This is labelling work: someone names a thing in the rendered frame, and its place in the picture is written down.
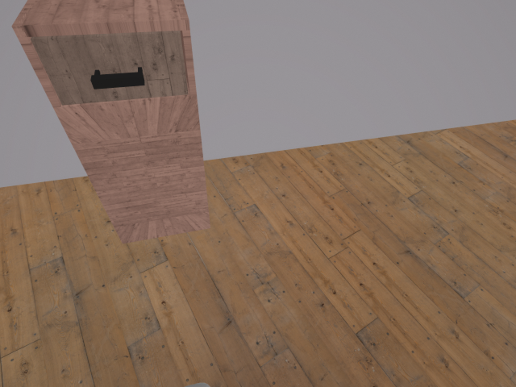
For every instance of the cabinet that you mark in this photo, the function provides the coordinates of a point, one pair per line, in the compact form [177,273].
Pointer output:
[143,156]

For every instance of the handle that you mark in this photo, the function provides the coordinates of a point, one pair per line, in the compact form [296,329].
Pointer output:
[115,80]

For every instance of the drawer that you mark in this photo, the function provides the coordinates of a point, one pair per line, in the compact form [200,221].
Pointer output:
[70,60]

